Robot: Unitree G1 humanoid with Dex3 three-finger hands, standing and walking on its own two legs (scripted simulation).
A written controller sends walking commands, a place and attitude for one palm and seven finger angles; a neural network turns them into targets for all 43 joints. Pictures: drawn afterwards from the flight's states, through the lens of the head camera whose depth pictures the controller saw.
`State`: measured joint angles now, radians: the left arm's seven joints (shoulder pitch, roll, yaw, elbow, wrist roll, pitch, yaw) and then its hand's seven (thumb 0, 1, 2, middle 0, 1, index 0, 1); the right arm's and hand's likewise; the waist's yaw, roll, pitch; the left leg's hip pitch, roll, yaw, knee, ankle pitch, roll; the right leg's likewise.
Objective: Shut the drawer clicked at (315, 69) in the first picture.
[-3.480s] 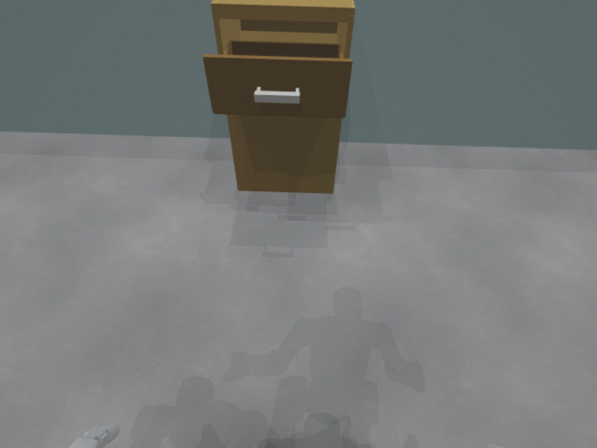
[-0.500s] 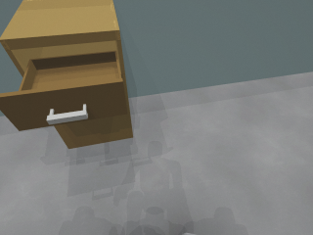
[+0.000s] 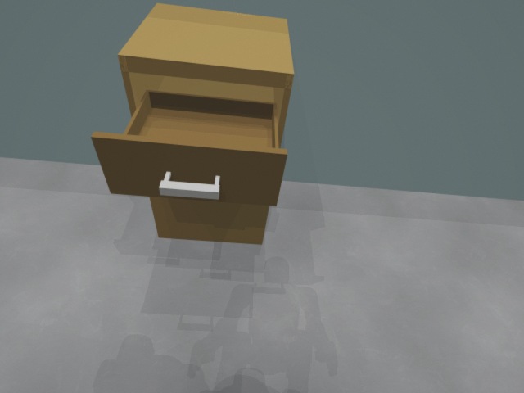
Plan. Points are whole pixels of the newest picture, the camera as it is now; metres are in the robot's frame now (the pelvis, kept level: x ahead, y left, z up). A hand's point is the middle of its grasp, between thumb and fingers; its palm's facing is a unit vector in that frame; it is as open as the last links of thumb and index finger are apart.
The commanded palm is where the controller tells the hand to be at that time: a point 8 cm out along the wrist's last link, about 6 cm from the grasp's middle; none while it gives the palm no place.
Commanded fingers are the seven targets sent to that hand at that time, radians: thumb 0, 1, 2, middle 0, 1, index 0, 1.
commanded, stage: take the last steps up to it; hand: left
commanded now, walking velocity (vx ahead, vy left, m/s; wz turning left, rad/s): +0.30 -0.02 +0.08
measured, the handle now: (191, 183) +0.56 +0.20 -0.07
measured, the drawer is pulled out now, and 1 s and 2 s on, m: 0.30 0.30 0.30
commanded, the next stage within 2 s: come to a stop and stand still in 1.10 s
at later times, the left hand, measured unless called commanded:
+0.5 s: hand out of the picture +0.05 +0.11 -0.16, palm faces +0.12 -0.97 -0.22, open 7.4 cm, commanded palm none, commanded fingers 0.00 0.90 0.90 -0.20 -0.30 -0.20 -0.30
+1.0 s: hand out of the picture +0.03 +0.09 -0.16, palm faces +0.25 -0.96 -0.14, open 7.4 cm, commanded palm none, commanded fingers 0.00 0.90 0.90 -0.20 -0.30 -0.20 -0.30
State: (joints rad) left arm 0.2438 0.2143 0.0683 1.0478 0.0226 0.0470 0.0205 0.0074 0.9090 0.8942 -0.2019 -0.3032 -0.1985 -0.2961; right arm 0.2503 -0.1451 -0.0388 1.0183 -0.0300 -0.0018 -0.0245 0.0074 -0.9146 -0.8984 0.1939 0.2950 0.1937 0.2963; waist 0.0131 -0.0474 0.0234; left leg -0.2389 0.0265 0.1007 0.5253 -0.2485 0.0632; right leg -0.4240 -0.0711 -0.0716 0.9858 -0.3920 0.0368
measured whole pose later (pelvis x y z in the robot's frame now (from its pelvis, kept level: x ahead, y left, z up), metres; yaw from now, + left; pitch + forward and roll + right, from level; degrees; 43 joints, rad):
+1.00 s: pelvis +0.17 -0.03 +0.00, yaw +5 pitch +0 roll -1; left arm 0.52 0.09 0.03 1.17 0.02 -0.07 0.03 0.01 0.90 0.89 -0.21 -0.30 -0.20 -0.30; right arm 0.09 -0.14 -0.05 1.02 -0.03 -0.02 0.02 0.01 -0.91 -0.90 0.19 0.29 0.19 0.30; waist 0.09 0.00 0.06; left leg -0.38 0.04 0.11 0.57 -0.20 0.03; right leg 0.02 -0.03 -0.13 0.37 -0.38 0.01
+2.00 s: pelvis +0.20 +0.01 +0.01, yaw +4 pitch -1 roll -1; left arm 0.27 0.19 0.06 1.09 0.03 0.05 0.02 0.01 0.90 0.89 -0.20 -0.30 -0.20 -0.30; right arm 0.35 -0.12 -0.03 1.09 -0.03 0.00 -0.03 0.00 -0.91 -0.90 0.19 0.29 0.19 0.30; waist 0.01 -0.04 -0.01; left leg -0.10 0.00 0.03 0.38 -0.28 0.03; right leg -0.45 0.00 0.01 0.81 -0.30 0.00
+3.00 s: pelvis +0.21 -0.04 +0.00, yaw +4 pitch -2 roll +0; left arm 0.34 0.14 -0.01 1.10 0.01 -0.02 0.03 0.01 0.91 0.89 -0.20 -0.30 -0.20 -0.30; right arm 0.32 -0.15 0.01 1.13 -0.02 0.01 -0.01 0.01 -0.91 -0.90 0.19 0.30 0.19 0.30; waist 0.00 0.02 0.02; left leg -0.13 0.03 0.02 0.45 -0.28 -0.01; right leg -0.16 0.03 -0.08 0.43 -0.24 -0.06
